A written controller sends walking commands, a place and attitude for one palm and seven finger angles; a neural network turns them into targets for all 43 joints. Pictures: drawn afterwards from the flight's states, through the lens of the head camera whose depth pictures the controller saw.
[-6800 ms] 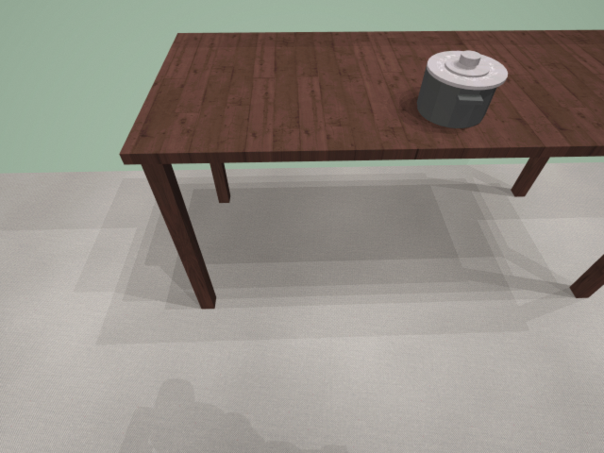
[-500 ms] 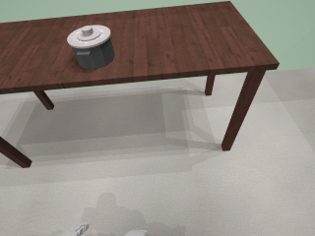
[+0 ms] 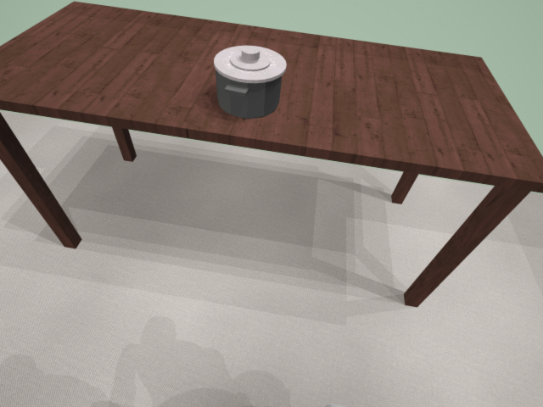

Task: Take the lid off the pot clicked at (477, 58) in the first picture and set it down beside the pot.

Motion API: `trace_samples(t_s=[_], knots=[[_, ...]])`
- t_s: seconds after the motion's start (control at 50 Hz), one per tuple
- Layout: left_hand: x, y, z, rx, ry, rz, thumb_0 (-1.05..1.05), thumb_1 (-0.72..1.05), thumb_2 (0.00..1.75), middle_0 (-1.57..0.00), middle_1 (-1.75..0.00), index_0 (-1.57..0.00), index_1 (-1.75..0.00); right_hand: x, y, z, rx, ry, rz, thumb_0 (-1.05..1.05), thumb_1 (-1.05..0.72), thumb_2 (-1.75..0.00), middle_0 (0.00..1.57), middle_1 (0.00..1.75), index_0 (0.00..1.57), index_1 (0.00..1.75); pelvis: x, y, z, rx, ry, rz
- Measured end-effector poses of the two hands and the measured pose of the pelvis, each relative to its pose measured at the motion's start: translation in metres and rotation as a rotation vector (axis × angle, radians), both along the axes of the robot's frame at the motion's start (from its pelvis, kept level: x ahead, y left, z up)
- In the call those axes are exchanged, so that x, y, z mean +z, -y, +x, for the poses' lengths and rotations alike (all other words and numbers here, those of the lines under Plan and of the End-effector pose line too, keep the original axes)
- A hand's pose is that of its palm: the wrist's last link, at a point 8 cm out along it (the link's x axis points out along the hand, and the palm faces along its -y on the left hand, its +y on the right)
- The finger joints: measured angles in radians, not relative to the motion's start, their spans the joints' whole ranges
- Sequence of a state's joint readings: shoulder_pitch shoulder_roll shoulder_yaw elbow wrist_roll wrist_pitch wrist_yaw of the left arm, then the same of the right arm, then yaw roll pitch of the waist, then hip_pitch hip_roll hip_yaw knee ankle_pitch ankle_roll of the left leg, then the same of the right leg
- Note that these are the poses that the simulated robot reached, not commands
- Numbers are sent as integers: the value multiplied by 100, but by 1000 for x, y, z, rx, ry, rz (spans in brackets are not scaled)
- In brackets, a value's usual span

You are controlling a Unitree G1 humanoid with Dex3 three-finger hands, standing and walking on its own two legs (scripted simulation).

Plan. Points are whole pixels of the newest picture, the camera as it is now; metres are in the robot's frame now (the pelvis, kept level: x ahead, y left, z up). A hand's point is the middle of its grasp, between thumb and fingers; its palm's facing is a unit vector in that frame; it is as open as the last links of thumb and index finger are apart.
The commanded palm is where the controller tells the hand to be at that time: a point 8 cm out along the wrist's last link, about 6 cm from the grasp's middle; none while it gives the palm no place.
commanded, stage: take the last steps up to it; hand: left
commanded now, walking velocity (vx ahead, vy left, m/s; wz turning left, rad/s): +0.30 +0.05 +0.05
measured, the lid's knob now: (250, 53) +0.85 +0.13 +0.11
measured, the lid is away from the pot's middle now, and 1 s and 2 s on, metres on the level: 0.01 0.01 0.01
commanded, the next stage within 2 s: come to a stop and stand still in 0.76 s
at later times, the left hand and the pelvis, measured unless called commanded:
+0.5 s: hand (203, 338) +0.26 +0.14 -0.16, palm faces +0.06 -0.98 -0.21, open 7.4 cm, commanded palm none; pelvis +0.17 -0.03 -0.01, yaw +2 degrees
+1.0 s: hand (173, 325) +0.29 +0.21 -0.19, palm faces +0.14 -0.97 -0.18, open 7.4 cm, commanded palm none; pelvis +0.34 +0.04 +0.00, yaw +2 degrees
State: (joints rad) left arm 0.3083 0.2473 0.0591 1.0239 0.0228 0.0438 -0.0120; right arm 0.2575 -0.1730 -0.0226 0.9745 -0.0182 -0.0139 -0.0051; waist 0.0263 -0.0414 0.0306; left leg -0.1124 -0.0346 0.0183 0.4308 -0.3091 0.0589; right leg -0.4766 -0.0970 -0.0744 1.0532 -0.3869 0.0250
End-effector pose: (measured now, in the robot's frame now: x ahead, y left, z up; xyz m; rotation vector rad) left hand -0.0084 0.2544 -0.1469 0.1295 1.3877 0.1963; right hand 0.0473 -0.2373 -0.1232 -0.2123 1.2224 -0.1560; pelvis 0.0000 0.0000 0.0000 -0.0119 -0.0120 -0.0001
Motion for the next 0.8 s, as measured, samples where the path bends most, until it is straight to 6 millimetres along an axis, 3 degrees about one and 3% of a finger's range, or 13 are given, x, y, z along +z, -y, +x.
trace_samples(t_s=[0.12,0.24,0.32,0.38,0.46,0.5,0.6,0.7,0.8], knots=[[8,0,59,-24,87,-3,1,91,90,-20,-30,-19,-30,-7,-15,-26,-53,-122,33,1,-90,-90,20,30,20,30,3,-6,30,9,3,11],[10,16,141,-84,150,-1,1,91,90,-20,-30,-19,-30,-21,-20,-46,-124,-253,75,1,-90,-90,20,30,20,30,-4,1,71,5,1,35],[10,37,210,-132,215,4,1,91,90,-20,-30,-19,-30,-32,-17,-47,-162,-349,104,1,-90,-90,20,30,20,30,-14,12,106,5,-4,39],[6,51,252,-137,298,17,1,91,90,-20,-30,-20,-30,-43,-7,-34,-163,-414,121,1,-90,-90,20,30,20,30,-25,25,133,20,5,30],[13,61,263,-78,307,17,1,91,90,-20,-30,-20,-30,-42,11,23,-128,-373,111,1,-91,-90,20,30,20,29,-18,33,160,40,16,21],[15,64,256,-57,259,17,1,91,90,-20,-30,-20,-30,-38,19,64,-107,-302,100,1,-91,-90,20,30,20,29,-11,35,174,39,10,21],[21,52,242,-8,142,47,-1,95,90,-20,-30,-20,-30,-26,27,172,-62,-105,87,1,-91,-90,20,30,20,29,1,35,208,32,-11,22],[20,45,229,37,35,22,0,94,90,-20,-30,-20,-30,-15,15,264,8,19,88,1,-91,-90,20,30,19,29,5,23,243,33,-18,16],[11,34,224,107,-49,-12,1,92,90,-20,-30,-20,-30,-10,-15,345,96,83,80,1,-91,-90,20,30,19,29,0,-1,280,40,-16,6]])
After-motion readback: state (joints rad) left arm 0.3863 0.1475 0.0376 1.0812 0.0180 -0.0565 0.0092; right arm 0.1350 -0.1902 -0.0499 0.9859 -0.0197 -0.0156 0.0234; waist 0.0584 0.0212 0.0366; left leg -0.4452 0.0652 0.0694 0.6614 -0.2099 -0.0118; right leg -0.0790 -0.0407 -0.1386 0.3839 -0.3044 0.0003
